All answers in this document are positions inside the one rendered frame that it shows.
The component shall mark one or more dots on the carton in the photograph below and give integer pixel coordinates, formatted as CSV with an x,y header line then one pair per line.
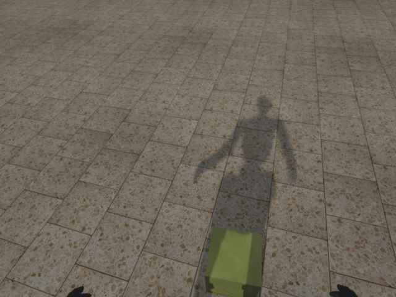
x,y
234,264

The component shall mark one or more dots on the right robot hand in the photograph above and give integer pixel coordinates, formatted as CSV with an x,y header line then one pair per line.
x,y
344,291

